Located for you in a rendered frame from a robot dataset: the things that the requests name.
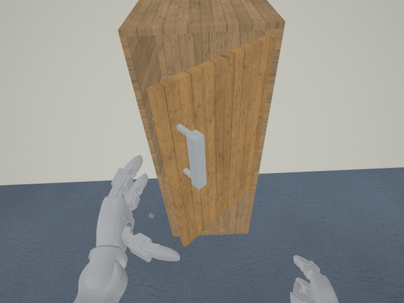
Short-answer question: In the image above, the robot left forearm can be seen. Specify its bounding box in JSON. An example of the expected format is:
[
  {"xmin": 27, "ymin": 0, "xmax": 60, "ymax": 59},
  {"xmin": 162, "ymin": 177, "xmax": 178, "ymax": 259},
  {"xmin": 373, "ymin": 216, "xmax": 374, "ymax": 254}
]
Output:
[{"xmin": 73, "ymin": 245, "xmax": 128, "ymax": 303}]

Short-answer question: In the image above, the robot left hand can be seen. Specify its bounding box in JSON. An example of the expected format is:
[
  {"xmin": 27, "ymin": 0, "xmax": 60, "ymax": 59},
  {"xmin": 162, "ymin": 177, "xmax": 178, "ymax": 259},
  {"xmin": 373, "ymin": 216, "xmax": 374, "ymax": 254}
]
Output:
[{"xmin": 96, "ymin": 155, "xmax": 180, "ymax": 262}]

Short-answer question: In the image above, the cupboard door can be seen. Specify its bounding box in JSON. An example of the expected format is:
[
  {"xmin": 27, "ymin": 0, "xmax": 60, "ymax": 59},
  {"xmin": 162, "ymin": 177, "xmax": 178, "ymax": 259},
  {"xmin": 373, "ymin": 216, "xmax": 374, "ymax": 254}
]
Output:
[{"xmin": 146, "ymin": 33, "xmax": 277, "ymax": 247}]

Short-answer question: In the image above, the handle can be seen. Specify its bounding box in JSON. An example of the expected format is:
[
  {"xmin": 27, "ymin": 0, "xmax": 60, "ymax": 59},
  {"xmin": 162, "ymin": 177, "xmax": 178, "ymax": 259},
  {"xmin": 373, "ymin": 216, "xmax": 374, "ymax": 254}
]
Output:
[{"xmin": 177, "ymin": 124, "xmax": 207, "ymax": 190}]

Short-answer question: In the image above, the robot right hand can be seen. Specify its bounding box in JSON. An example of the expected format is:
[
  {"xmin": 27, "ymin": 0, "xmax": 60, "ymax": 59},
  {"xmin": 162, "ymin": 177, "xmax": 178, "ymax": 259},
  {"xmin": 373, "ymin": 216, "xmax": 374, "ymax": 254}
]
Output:
[{"xmin": 290, "ymin": 255, "xmax": 339, "ymax": 303}]

